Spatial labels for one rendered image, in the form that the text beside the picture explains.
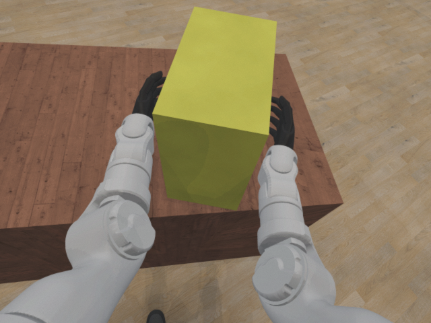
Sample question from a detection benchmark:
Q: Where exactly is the right robot hand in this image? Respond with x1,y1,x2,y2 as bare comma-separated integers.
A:
269,96,295,150

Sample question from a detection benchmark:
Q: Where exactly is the right robot forearm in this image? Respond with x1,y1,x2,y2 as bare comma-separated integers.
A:
257,145,325,267

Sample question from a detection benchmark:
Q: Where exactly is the left robot hand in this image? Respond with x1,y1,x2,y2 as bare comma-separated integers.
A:
132,71,166,120

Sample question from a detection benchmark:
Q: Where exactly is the pedestal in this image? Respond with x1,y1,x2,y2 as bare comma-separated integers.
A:
0,42,343,284

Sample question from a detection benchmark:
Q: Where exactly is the left robot forearm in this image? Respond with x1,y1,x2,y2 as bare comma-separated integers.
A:
79,114,154,219

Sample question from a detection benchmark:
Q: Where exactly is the carton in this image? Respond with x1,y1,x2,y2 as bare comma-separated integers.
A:
152,7,277,211

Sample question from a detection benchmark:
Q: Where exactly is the robot left foot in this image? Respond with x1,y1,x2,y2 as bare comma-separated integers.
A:
146,310,166,323

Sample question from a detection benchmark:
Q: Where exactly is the robot right upper arm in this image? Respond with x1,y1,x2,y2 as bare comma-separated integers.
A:
252,244,393,323

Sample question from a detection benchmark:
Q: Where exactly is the robot left upper arm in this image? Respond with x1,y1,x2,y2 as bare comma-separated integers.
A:
0,200,156,323

